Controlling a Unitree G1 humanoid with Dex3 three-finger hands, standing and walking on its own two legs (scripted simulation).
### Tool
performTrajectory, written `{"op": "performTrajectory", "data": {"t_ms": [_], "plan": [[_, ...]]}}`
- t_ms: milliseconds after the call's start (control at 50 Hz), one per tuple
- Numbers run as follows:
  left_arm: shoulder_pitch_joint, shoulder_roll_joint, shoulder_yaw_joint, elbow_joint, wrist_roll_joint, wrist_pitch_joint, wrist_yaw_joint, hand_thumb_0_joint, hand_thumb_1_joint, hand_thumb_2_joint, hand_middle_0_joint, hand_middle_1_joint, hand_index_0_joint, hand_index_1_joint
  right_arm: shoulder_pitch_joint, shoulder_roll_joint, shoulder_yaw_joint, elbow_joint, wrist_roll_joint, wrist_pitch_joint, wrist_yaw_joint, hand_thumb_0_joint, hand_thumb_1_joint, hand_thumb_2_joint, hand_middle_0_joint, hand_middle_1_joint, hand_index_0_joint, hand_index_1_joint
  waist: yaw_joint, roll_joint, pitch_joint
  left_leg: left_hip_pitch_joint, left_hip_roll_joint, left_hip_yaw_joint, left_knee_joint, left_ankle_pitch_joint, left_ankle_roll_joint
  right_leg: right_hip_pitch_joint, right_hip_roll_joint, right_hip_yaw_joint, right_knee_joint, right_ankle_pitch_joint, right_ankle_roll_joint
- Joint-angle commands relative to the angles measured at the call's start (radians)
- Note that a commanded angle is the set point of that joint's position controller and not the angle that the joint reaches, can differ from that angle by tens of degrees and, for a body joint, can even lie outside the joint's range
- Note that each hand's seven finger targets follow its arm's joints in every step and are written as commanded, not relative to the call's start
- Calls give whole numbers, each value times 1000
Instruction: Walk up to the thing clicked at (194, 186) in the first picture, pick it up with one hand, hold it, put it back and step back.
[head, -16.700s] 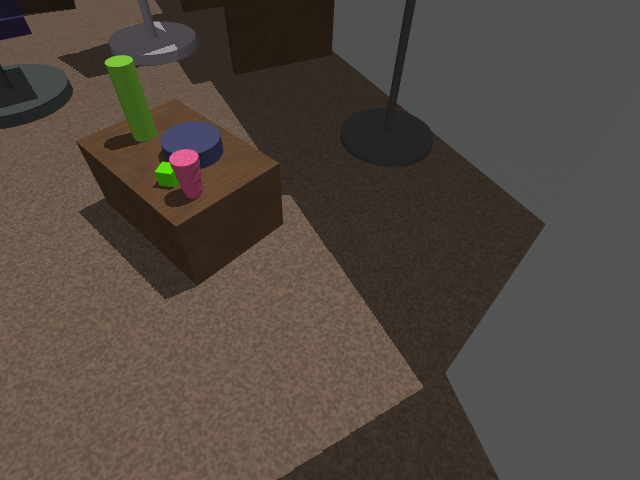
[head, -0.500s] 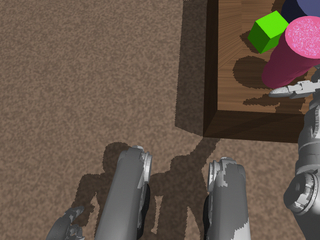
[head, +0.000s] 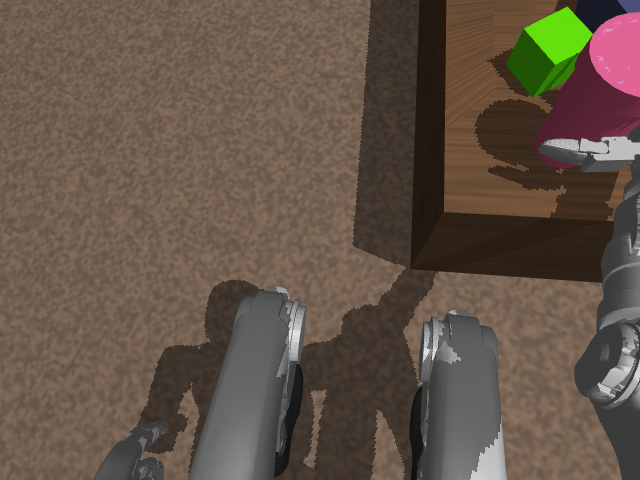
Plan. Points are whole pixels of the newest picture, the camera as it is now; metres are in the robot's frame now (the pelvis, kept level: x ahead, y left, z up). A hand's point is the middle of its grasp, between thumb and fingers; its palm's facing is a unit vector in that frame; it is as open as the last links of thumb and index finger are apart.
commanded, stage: close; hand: right
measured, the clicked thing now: (595, 108) +0.53 -0.23 +0.02
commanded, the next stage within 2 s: settle in 0.26 s
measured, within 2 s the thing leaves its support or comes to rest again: leaves its support in 0.66 s
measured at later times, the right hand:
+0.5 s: hand (602, 107) +0.53 -0.24 +0.03, palm faces +0.19 +0.98 -0.05, open 11.2 cm
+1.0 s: hand out of the picture +0.53 -0.24 +0.09, palm faces +0.21 +0.98 -0.05, open 11.4 cm
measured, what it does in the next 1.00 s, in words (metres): rises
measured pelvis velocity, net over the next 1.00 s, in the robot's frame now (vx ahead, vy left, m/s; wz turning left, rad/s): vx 0.01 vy -0.01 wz -0.01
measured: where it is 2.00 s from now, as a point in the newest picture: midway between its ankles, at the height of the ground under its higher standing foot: (350, 452)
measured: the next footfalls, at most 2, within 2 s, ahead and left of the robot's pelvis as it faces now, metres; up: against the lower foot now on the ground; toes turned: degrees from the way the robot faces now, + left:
none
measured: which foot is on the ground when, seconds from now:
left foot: down 0.00-1.00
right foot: down 0.00-1.00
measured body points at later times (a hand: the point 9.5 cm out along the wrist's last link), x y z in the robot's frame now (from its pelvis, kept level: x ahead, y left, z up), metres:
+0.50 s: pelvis +0.00 -0.01 +0.01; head +0.22 -0.04 +0.41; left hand +0.07 +0.28 -0.11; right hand +0.52 -0.29 +0.03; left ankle +0.10 +0.14 -0.35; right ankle +0.08 -0.14 -0.35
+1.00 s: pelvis +0.01 -0.01 +0.08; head +0.23 -0.04 +0.48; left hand +0.10 +0.28 -0.04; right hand +0.52 -0.29 +0.10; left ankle +0.10 +0.14 -0.35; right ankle +0.08 -0.14 -0.35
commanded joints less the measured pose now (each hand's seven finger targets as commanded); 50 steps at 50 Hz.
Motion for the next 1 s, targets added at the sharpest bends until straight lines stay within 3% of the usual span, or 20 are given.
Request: {"op": "performTrajectory", "data": {"t_ms": [0,40,80,220,260,320,340,420,440,480,540,580,660,700,760,780,840,860,920,980], "plan": [[175,207,73,-55,4,-5,17,0,886,904,-201,-300,-198,-303,-420,-246,5,-219,6,-47,-28,0,51,-482,988,720,963,721,30,-136,-653,421,-5,81,-263,113,79,381,-11,-100,-270,85,-90],[168,204,65,-46,2,-3,21,0,893,901,-200,-300,-199,-301,-387,-238,12,-151,4,-38,-32,0,7,-526,1033,767,1008,768,33,-113,-599,399,-6,83,-263,106,78,354,-11,-102,-266,78,-91],[183,209,66,-44,2,-4,21,0,890,899,-201,-300,-199,-301,-407,-264,-3,-179,4,-41,-38,0,-61,-604,1085,838,1061,839,30,-137,-627,401,-6,86,-254,124,80,373,-11,-96,-273,100,-88],[185,204,65,-52,0,-3,21,0,895,897,-199,-298,-198,-299,-370,-198,34,-160,10,-28,-48,0,-139,-824,1177,1031,1166,1032,34,-140,-635,420,-3,89,-258,162,83,414,-12,-96,-282,142,-84],[183,209,67,-51,-3,-4,21,0,902,892,-199,-298,-200,-297,-381,-226,18,-202,8,-34,-53,0,-172,-873,1211,1077,1201,1079,20,-160,-631,395,-2,91,-254,150,86,415,-11,-92,-293,134,-82],[191,208,74,-52,-2,-1,20,0,903,889,-200,-300,-201,-298,-388,-198,36,-249,5,-35,-55,0,-226,-964,1262,1161,1256,1162,26,-182,-671,410,0,95,-253,161,87,454,-12,-87,-306,151,-78],[191,205,69,-51,-3,-1,19,0,907,889,-197,-297,-198,-295,-303,-187,29,-168,5,-25,-59,0,-235,-994,1282,1190,1278,1192,25,-148,-650,427,0,97,-256,182,84,451,-13,-89,-299,172,-79],[191,201,76,-59,-6,6,20,0,888,905,-208,-303,-206,-306,-369,-236,28,-306,-8,-32,-59,0,-271,-1307,1333,1435,1365,1436,16,-191,-725,469,2,85,-266,201,85,488,-13,-95,-311,195,-78],[184,205,80,-61,-8,5,21,0,897,902,-206,-302,-205,-303,-370,-245,13,-324,-1,-28,-62,0,-272,-1339,1341,1463,1375,1463,-1,-206,-744,476,4,84,-261,206,87,507,-14,-95,-318,206,-75],[189,199,85,-61,-9,9,24,0,888,904,-204,-301,-202,-303,-373,-236,13,-345,0,-18,-67,0,-278,-1380,1351,1496,1389,1497,7,-207,-744,473,2,85,-274,216,88,537,-17,-91,-327,219,-73],[184,197,89,-57,-13,7,30,0,891,907,-201,-299,-199,-302,-428,-285,-14,-447,9,-18,-78,0,-253,-1402,1369,1525,1412,1526,-6,-226,-788,513,4,75,-295,225,89,562,-18,-95,-341,226,-73],[177,207,101,-54,-16,5,34,0,896,907,-200,-300,-198,-301,-413,-250,-3,-458,19,-7,-80,0,-229,-1381,1367,1512,1411,1513,0,-235,-778,505,5,81,-305,218,92,602,-18,-87,-371,227,-69],[185,187,101,-44,-18,1,44,0,890,910,-196,-295,-192,-299,-434,-293,-25,-557,26,-8,-95,0,-156,-1367,1367,1512,1417,1513,-9,-233,-818,573,6,69,-343,272,90,660,-20,-92,-392,280,-73],[178,190,111,-38,-22,-3,51,0,893,909,-195,-294,-192,-298,-434,-252,-1,-530,31,0,-96,0,-150,-1352,1358,1498,1408,1499,11,-213,-779,559,3,68,-375,228,90,653,-22,-88,-418,230,-76],[174,160,91,-45,-26,-14,55,0,887,909,-196,-292,-190,-298,-455,-256,6,-559,32,-5,-104,0,-114,-1336,1359,1493,1412,1494,5,-206,-799,604,6,59,-399,268,87,687,-21,-94,-430,263,-78],[176,190,111,-24,-26,-16,61,0,895,905,-195,-293,-191,-296,-395,-246,4,-469,32,8,-103,0,-106,-1333,1357,1491,1410,1492,10,-197,-751,581,5,60,-411,229,87,669,-20,-91,-440,227,-78],[174,187,112,-32,-28,-23,63,0,896,905,-195,-294,-192,-297,-405,-224,26,-474,34,4,-92,0,-108,-1343,1349,1493,1404,1494,14,-190,-726,590,4,57,-445,215,88,662,-22,-89,-465,204,-81],[171,164,94,-40,-32,-26,62,0,887,908,-196,-293,-191,-298,-440,-227,27,-498,34,1,-91,0,-100,-1349,1348,1498,1403,1499,9,-184,-731,589,6,61,-443,226,89,679,-22,-86,-479,222,-79],[182,189,112,-29,-32,-28,60,0,899,900,-196,-297,-195,-297,-304,-204,12,-360,35,21,-78,0,-97,-1330,1370,1496,1423,1497,5,-169,-695,598,5,66,-447,261,90,700,-22,-81,-484,279,-76],[178,168,92,-48,-33,-28,57,0,896,901,-195,-296,-193,-297,-370,-224,16,-432,39,9,-69,0,-118,-1337,1387,1506,1439,1507,-4,-206,-732,617,3,61,-463,289,93,752,-24,-83,-503,316,-75]]}}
